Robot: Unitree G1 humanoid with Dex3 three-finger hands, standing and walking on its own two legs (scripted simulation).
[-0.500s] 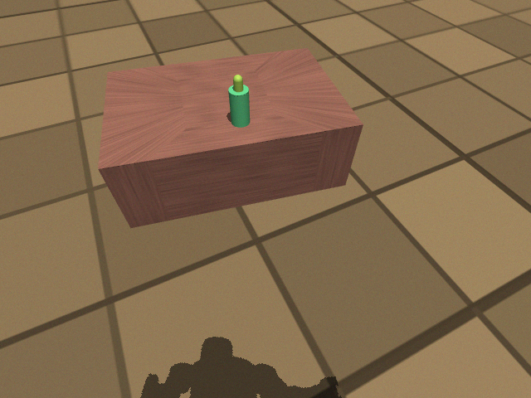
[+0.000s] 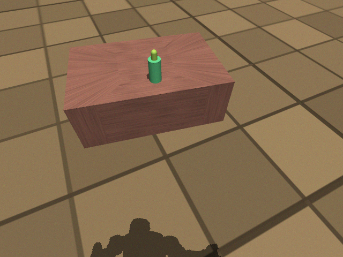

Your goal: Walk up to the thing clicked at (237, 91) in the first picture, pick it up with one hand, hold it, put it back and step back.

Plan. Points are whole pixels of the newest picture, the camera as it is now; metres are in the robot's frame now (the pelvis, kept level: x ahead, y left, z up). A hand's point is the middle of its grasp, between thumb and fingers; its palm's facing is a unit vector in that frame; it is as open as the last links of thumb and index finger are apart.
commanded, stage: stand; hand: right
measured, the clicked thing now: (154, 65) +1.19 +0.13 -0.29
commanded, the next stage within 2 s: walk up in 0.62 s
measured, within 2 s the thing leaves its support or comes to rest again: neither
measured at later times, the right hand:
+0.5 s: hand out of the picture +0.08 -0.25 -0.16, palm faces -0.05 +0.94 -0.34, open 7.4 cm
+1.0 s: hand (253, 240) +0.19 -0.20 -0.15, palm faces -0.15 +0.89 -0.43, open 7.4 cm
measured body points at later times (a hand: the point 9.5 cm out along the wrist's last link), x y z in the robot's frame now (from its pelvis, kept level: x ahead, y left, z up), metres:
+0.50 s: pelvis +0.00 +0.00 +0.00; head +0.01 +0.00 +0.45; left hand +0.08 +0.30 -0.13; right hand +0.08 -0.30 -0.13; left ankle +0.00 +0.13 -0.75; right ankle -0.01 -0.12 -0.75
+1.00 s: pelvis +0.08 +0.08 -0.03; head +0.10 +0.11 +0.42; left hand +0.07 +0.43 -0.16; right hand +0.20 -0.25 -0.12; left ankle +0.13 +0.21 -0.75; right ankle +0.00 -0.10 -0.71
